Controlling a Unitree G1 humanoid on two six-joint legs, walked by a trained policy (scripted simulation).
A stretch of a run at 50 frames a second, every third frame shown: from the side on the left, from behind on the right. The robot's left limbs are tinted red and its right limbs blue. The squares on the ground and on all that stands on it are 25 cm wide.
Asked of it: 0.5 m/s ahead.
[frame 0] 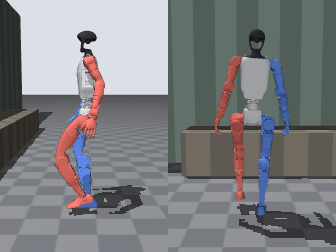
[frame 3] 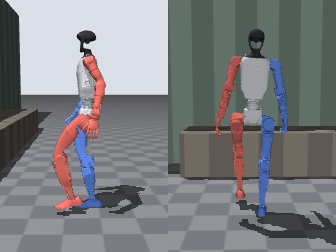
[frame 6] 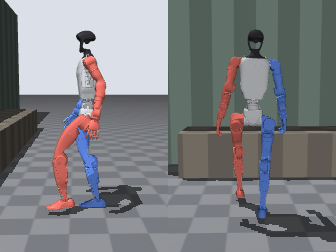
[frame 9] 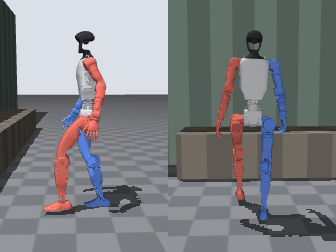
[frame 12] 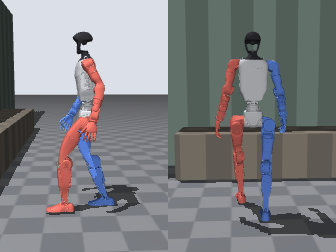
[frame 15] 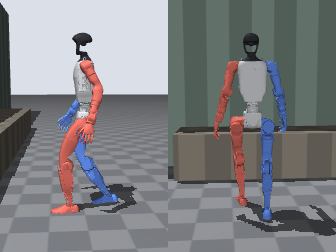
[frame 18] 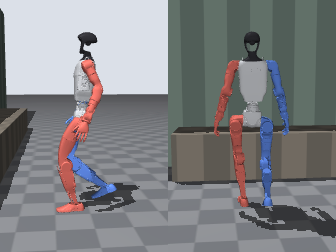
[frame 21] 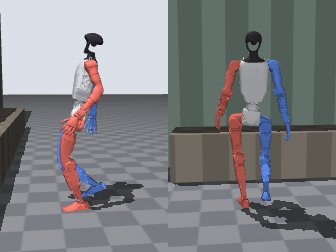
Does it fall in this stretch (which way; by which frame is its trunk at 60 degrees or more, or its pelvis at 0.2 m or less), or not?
no
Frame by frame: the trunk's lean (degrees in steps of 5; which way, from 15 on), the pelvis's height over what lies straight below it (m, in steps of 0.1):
0: 5, 0.8
3: 5, 0.8
6: 5, 0.8
9: 5, 0.8
12: 5, 0.8
15: 5, 0.8
18: 5, 0.8
21: 15 backward, 0.8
